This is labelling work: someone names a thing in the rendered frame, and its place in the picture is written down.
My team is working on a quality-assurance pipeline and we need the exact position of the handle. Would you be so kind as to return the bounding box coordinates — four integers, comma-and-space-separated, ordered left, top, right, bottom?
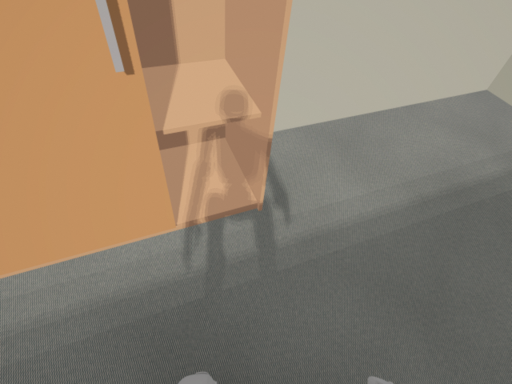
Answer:
95, 0, 124, 72

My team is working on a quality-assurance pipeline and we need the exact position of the wardrobe door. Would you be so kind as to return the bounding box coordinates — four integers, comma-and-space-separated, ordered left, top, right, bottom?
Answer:
0, 0, 176, 275

